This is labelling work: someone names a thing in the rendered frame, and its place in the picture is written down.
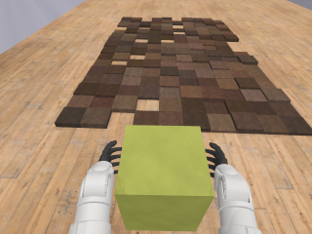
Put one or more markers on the robot right hand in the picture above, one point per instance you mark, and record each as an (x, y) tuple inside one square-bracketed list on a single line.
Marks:
[(219, 157)]

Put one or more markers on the robot left hand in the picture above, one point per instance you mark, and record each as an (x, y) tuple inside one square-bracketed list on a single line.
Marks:
[(106, 154)]

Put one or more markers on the robot right forearm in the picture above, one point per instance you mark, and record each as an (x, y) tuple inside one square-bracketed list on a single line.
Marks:
[(235, 202)]

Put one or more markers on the carton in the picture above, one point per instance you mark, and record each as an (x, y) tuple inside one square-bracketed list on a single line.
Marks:
[(163, 181)]

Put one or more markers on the robot left forearm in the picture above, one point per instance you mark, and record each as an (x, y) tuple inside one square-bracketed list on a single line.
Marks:
[(94, 201)]

